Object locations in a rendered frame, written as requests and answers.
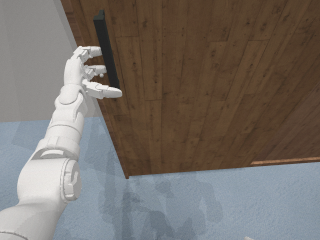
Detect left robot hand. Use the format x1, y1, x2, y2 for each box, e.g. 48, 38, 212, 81
64, 46, 123, 99

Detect left robot upper arm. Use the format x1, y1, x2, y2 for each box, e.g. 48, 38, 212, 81
0, 158, 82, 240

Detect robot left forearm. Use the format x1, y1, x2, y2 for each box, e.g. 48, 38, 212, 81
17, 84, 88, 200

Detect handle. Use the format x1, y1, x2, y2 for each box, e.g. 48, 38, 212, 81
93, 9, 121, 90

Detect wardrobe door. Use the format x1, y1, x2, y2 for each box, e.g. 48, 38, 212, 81
253, 81, 320, 162
70, 0, 320, 176

